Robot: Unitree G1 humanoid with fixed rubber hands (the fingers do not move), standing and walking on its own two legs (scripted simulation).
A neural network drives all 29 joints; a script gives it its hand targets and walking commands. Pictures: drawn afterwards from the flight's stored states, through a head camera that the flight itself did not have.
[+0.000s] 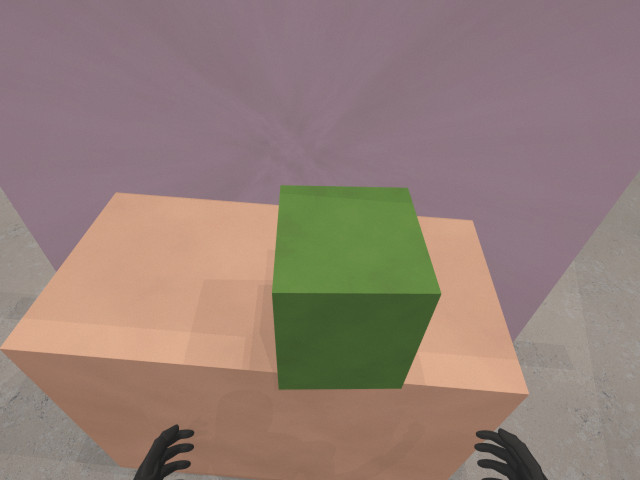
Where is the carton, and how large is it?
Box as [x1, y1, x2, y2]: [272, 185, 440, 389]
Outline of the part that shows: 280,185 272,285 273,315 279,389 400,388 440,295 439,287 407,188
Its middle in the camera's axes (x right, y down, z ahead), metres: +0.03 +0.08 +0.61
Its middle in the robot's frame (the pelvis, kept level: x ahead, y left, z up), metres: +0.43 -0.01 -0.01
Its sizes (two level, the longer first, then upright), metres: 0.210 0.200 0.250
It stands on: a pedestal, 0.65 m high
